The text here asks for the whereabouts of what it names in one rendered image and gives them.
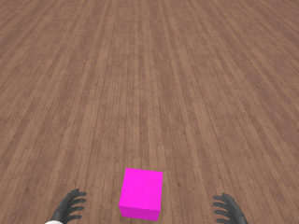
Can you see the carton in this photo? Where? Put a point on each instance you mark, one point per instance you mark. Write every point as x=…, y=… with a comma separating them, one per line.
x=141, y=194

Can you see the right robot hand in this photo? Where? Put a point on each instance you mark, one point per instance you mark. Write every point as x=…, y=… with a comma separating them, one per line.
x=234, y=211

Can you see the left robot hand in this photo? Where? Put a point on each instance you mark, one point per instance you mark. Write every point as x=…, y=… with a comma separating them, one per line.
x=63, y=211

